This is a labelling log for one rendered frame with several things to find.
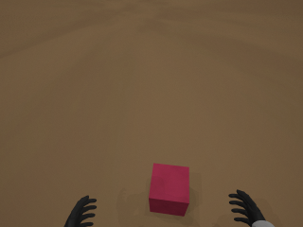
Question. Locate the right robot hand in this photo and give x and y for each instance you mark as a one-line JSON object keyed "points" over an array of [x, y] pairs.
{"points": [[250, 208]]}

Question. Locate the left robot hand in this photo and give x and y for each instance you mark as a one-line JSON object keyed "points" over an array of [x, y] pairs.
{"points": [[76, 216]]}

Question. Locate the carton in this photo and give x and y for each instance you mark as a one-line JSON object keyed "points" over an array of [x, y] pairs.
{"points": [[169, 190]]}

